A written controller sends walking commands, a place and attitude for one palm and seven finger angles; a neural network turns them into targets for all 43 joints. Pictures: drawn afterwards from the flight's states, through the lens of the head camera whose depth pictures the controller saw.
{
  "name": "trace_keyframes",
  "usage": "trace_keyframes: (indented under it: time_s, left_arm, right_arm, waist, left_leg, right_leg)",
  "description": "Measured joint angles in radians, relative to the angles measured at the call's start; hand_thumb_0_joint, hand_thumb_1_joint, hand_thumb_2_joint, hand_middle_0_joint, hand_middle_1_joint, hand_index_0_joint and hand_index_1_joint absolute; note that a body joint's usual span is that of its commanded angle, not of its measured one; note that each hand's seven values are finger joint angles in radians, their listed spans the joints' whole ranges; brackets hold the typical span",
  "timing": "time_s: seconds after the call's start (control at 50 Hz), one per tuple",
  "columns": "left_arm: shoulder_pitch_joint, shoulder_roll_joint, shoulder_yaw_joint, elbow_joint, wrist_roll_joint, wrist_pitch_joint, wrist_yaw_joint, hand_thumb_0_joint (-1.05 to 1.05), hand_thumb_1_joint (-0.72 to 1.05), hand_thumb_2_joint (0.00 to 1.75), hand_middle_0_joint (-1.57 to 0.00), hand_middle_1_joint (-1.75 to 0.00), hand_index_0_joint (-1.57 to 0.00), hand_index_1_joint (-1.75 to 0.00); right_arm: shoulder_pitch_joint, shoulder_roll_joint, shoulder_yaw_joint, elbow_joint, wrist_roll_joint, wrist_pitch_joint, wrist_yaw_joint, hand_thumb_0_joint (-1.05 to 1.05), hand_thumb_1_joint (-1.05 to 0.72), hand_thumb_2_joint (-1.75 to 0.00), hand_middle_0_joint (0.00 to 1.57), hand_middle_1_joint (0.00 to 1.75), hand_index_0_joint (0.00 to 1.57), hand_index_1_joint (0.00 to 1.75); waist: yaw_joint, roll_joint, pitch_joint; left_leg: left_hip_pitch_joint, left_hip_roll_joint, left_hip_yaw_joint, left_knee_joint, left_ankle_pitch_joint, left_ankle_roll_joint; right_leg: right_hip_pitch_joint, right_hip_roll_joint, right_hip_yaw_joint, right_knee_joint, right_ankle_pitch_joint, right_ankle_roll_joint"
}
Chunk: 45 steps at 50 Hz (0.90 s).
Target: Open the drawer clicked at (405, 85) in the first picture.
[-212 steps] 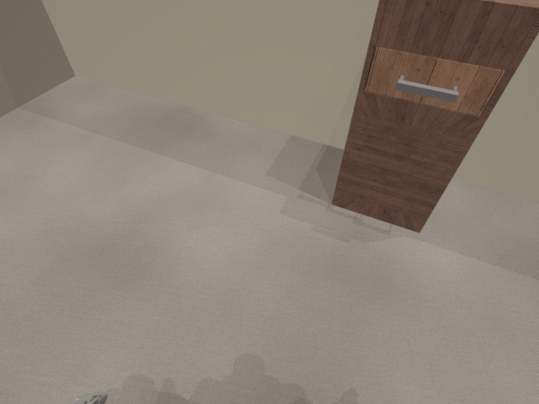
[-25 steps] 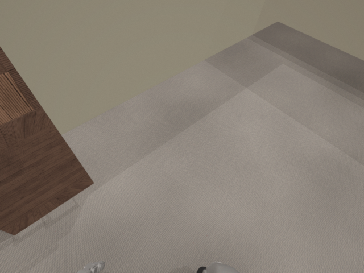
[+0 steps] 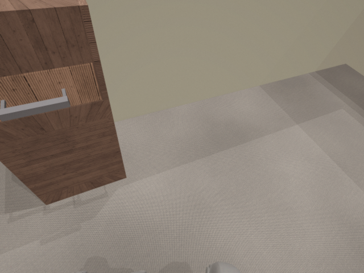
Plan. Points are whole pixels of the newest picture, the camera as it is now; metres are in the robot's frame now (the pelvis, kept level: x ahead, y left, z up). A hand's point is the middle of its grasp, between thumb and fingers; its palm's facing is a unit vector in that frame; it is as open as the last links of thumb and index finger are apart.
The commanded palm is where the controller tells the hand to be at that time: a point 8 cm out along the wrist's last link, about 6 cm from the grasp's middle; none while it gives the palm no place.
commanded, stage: turn to face it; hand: left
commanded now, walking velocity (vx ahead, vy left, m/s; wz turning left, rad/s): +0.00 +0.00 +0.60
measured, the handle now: (35, 102) +0.58 +0.47 -0.04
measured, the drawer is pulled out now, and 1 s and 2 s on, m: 0.00 0.00 0.00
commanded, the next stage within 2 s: take the last steps up to it in 0.58 s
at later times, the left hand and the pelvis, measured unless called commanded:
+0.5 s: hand out of the picture +0.01 +0.15 -0.13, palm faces +0.31 -0.91 -0.28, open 7.3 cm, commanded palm none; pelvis -0.01 -0.06 +0.01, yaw +17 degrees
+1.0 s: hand out of the picture -0.11 +0.16 -0.16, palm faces +0.45 -0.87 -0.22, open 7.3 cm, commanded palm none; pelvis -0.02 -0.02 +0.02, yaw +25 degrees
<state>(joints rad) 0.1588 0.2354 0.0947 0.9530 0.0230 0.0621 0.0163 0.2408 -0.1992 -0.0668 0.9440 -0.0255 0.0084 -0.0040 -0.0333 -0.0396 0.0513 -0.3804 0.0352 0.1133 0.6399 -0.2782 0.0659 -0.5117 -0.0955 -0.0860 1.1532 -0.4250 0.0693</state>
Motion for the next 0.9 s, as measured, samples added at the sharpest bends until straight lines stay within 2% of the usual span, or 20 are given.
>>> trace_keyframes:
  time_s: [0.06, 0.12, 0.26, 0.32, 0.36, 0.38, 0.4, 0.44, 0.5, 0.54, 0.62, 0.7, 0.74, 0.76, 0.8, 0.84, 0.9]
  left_arm:
    - [0.013, 0.015, 0.004, -0.004, -0.003, -0.003, -0.002, 0.0, 0.91, 0.9, -0.2, -0.3, -0.2, -0.3]
    - [0.02, 0.023, 0.004, -0.007, -0.006, 0.0, 0.0, 0.0, 0.91, 0.9, -0.2, -0.3, -0.2, -0.3]
    - [0.0, 0.015, -0.007, -0.029, -0.011, 0.002, 0.004, 0.0, 0.91, 0.9, -0.2, -0.3, -0.2, -0.3]
    - [-0.007, -0.003, -0.02, -0.046, -0.015, -0.007, 0.004, 0.0, 0.91, 0.9, -0.2, -0.3, -0.2, -0.3]
    - [0.0, -0.015, -0.03, -0.061, -0.016, -0.019, 0.004, 0.0, 0.91, 0.9, -0.2, -0.3, -0.2, -0.3]
    - [0.009, -0.018, -0.034, -0.07, -0.012, -0.029, 0.005, 0.0, 0.91, 0.9, -0.2, -0.3, -0.2, -0.3]
    - [0.012, -0.031, -0.04, -0.071, -0.007, -0.033, 0.007, 0.0, 0.91, 0.9, -0.2, -0.3, -0.2, -0.3]
    - [0.027, -0.052, -0.051, -0.072, -0.004, -0.035, 0.007, 0.0, 0.91, 0.9, -0.2, -0.3, -0.2, -0.3]
    - [0.055, -0.066, -0.059, -0.062, -0.002, -0.038, 0.008, 0.0, 0.91, 0.9, -0.2, -0.3, -0.21, -0.3]
    - [0.066, -0.069, -0.063, -0.051, 0.001, -0.039, 0.008, 0.0, 0.91, 0.9, -0.2, -0.3, -0.21, -0.3]
    - [0.084, -0.067, -0.066, -0.032, 0.007, -0.045, 0.004, 0.0, 0.91, 0.9, -0.2, -0.3, -0.21, -0.3]
    - [0.103, -0.054, -0.063, -0.011, 0.012, -0.049, 0.0, 0.0, 0.91, 0.9, -0.2, -0.3, -0.21, -0.3]
    - [0.116, -0.041, -0.057, 0.007, 0.008, -0.047, 0.001, 0.0, 0.91, 0.9, -0.2, -0.3, -0.21, -0.3]
    - [0.127, -0.035, -0.054, 0.016, 0.003, -0.044, 0.001, 0.0, 0.91, 0.9, -0.2, -0.3, -0.21, -0.3]
    - [0.139, -0.011, -0.044, 0.04, 0.0, -0.029, -0.001, 0.0, 0.91, 0.9, -0.2, -0.3, -0.21, -0.3]
    - [0.149, 0.002, -0.038, 0.069, 0.005, -0.009, -0.004, 0.0, 0.91, 0.9, -0.2, -0.3, -0.21, -0.3]
    - [0.15, 0.011, -0.036, 0.095, 0.009, -0.01, -0.021, 0.0, 0.91, 0.9, -0.2, -0.3, -0.2, -0.3]
  right_arm:
    - [-0.001, -0.005, 0.004, -0.002, 0.004, -0.001, -0.002, 0.0, -0.91, -0.9, 0.2, 0.3, 0.2, 0.3]
    - [-0.005, -0.007, 0.004, -0.007, 0.006, 0.003, 0.0, 0.0, -0.91, -0.9, 0.2, 0.3, 0.2, 0.3]
    - [-0.028, -0.016, -0.004, -0.014, 0.004, 0.021, 0.012, 0.0, -0.9, -0.9, 0.2, 0.3, 0.2, 0.3]
    - [-0.037, -0.028, -0.012, -0.016, 0.003, 0.034, 0.016, 0.0, -0.9, -0.9, 0.2, 0.3, 0.2, 0.3]
    - [-0.039, -0.035, -0.018, -0.02, 0.006, 0.042, 0.018, 0.0, -0.9, -0.9, 0.2, 0.3, 0.2, 0.3]
    - [-0.037, -0.039, -0.022, -0.023, 0.01, 0.046, 0.021, 0.0, -0.9, -0.9, 0.2, 0.3, 0.2, 0.3]
    - [-0.041, -0.048, -0.029, -0.022, 0.011, 0.051, 0.02, 0.0, -0.9, -0.9, 0.2, 0.3, 0.2, 0.3]
    - [-0.045, -0.061, -0.036, -0.016, 0.006, 0.063, 0.022, 0.0, -0.9, -0.9, 0.2, 0.3, 0.2, 0.3]
    - [-0.051, -0.07, -0.038, -0.011, 0.005, 0.068, 0.03, 0.0, -0.91, -0.9, 0.2, 0.3, 0.2, 0.3]
    - [-0.052, -0.068, -0.035, -0.01, 0.006, 0.066, 0.031, 0.0, -0.91, -0.9, 0.2, 0.3, 0.19, 0.3]
    - [-0.059, -0.06, -0.025, 0.004, 0.011, 0.071, 0.03, 0.0, -0.91, -0.9, 0.19, 0.3, 0.19, 0.3]
    - [-0.086, -0.048, -0.009, 0.017, 0.018, 0.067, 0.024, 0.0, -0.91, -0.9, 0.19, 0.3, 0.19, 0.3]
    - [-0.097, -0.041, 0.001, 0.019, 0.019, 0.053, 0.021, 0.01, -0.91, -0.9, 0.19, 0.3, 0.19, 0.3]
    - [-0.097, -0.039, 0.007, 0.017, 0.018, 0.042, 0.021, 0.01, -0.91, -0.9, 0.19, 0.3, 0.19, 0.3]
    - [-0.101, -0.016, 0.016, 0.02, 0.011, 0.023, 0.021, 0.0, -0.91, -0.9, 0.19, 0.3, 0.19, 0.3]
    - [-0.087, 0.003, 0.027, 0.018, 0.005, 0.008, 0.018, 0.0, -0.91, -0.9, 0.2, 0.3, 0.19, 0.3]
    - [-0.047, 0.026, 0.038, 0.028, 0.005, -0.012, 0.005, 0.0, -0.91, -0.9, 0.2, 0.3, 0.2, 0.3]
  waist:
    - [0.011, 0.008, -0.002]
    - [0.013, 0.023, -0.003]
    - [0.002, 0.054, -0.001]
    - [-0.002, 0.073, -0.004]
    - [0.0, 0.081, -0.011]
    - [0.005, 0.08, -0.019]
    - [0.008, 0.097, -0.016]
    - [0.011, 0.11, -0.014]
    - [0.014, 0.102, -0.01]
    - [0.013, 0.088, -0.006]
    - [0.027, 0.059, 0.001]
    - [0.054, 0.034, 0.014]
    - [0.061, 0.025, 0.014]
    - [0.062, 0.026, 0.008]
    - [0.071, -0.007, 0.009]
    - [0.071, -0.01, -0.003]
    - [0.06, 0.001, -0.018]
  left_leg:
    - [0.035, -0.023, -0.02, -0.094, 0.052, 0.007]
    - [0.054, -0.038, -0.051, -0.149, 0.087, 0.007]
    - [0.042, -0.067, -0.136, -0.166, 0.122, -0.012]
    - [0.021, -0.079, -0.174, -0.148, 0.129, -0.029]
    - [0.001, -0.092, -0.197, -0.121, 0.125, -0.045]
    - [-0.021, -0.099, -0.2, -0.084, 0.101, -0.054]
    - [-0.05, -0.097, -0.206, -0.012, 0.015, -0.067]
    - [-0.11, -0.098, -0.188, 0.186, -0.108, -0.082]
    - [-0.159, -0.072, -0.144, 0.419, -0.104, -0.104]
    - [-0.15, -0.048, -0.122, 0.459, -0.098, -0.118]
    - [-0.069, -0.013, -0.096, 0.343, -0.14, -0.13]
    - [0.035, -0.009, -0.077, 0.152, -0.17, -0.124]
    - [0.106, -0.013, -0.061, 0.007, -0.11, -0.116]
    - [0.146, -0.01, -0.055, -0.08, -0.05, -0.101]
    - [0.151, -0.027, -0.041, -0.083, -0.016, -0.058]
    - [0.164, -0.024, -0.037, -0.088, -0.036, -0.042]
    - [0.206, -0.027, -0.049, -0.164, -0.011, -0.038]
  right_leg:
    - [-0.008, 0.005, 0.034, -0.008, 0.051, 0.014]
    - [0.015, 0.009, 0.054, -0.072, 0.05, 0.023]
    - [0.101, 0.036, 0.078, -0.266, 0.001, 0.019]
    - [0.157, 0.057, 0.077, -0.388, 0.006, 0.005]
    - [0.223, 0.066, 0.066, -0.539, 0.067, -0.007]
    - [0.25, 0.062, 0.065, -0.613, 0.084, -0.03]
    - [0.248, 0.067, 0.05, -0.607, 0.098, -0.049]
    - [0.257, 0.057, 0.023, -0.597, 0.116, -0.065]
    - [0.289, 0.037, -0.004, -0.628, 0.138, -0.069]
    - [0.302, 0.02, -0.022, -0.641, 0.144, -0.069]
    - [0.305, -0.011, -0.053, -0.643, 0.145, -0.065]
    - [0.283, -0.035, -0.073, -0.619, 0.141, -0.05]
    - [0.269, -0.044, -0.083, -0.595, 0.132, -0.036]
    - [0.258, -0.045, -0.09, -0.573, 0.122, -0.028]
    - [0.221, -0.052, -0.057, -0.476, 0.03, -0.026]
    - [0.164, -0.024, -0.02, -0.319, -0.05, -0.03]
    - [0.096, 0.0, -0.001, -0.166, 0.007, -0.036]
